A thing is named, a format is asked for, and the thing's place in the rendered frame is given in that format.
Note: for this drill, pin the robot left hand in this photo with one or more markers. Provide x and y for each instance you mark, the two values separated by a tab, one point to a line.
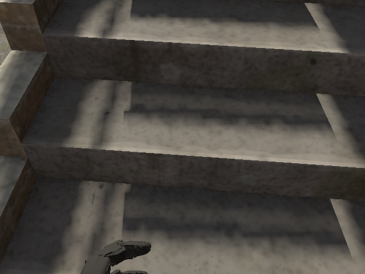
114	254

